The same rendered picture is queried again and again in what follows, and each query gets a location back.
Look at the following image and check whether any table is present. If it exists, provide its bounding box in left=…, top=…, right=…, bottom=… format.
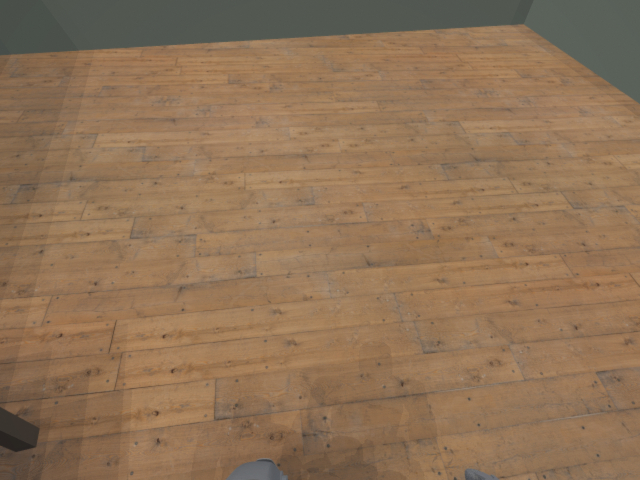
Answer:
left=0, top=407, right=40, bottom=452

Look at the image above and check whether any robot left shin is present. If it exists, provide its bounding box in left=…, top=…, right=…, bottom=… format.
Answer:
left=256, top=458, right=277, bottom=467

